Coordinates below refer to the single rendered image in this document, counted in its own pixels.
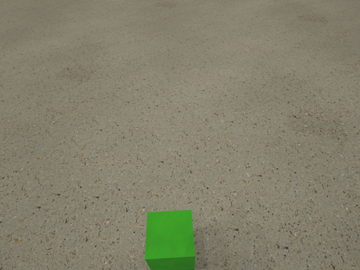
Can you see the carton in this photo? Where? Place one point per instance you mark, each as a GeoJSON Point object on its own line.
{"type": "Point", "coordinates": [170, 240]}

